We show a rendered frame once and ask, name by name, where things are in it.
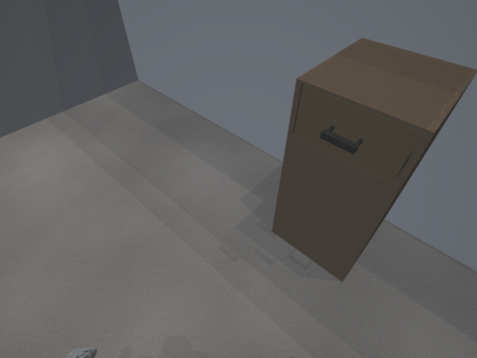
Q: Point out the cabinet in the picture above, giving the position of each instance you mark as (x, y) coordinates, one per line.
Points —
(329, 208)

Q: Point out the drawer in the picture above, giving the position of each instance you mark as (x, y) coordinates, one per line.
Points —
(387, 144)

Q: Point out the handle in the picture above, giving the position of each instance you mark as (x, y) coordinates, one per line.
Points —
(340, 141)

